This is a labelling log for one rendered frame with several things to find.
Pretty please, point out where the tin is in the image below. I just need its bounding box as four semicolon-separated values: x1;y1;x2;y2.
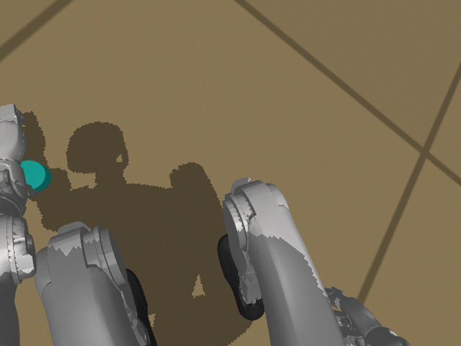
20;161;52;192

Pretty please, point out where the left robot foot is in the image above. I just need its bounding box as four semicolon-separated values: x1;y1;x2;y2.
126;269;157;346

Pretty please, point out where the right robot hand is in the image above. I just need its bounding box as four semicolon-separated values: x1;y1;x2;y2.
324;287;382;346

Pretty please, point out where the right robot foot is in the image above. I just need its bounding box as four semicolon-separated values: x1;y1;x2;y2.
218;234;264;321

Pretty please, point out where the right robot arm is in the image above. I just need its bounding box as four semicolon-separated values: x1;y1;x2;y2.
364;327;411;346

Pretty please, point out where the left robot arm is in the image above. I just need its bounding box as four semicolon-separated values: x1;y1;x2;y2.
0;159;37;346

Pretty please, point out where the left robot hand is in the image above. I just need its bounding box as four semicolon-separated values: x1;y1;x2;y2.
0;103;37;198

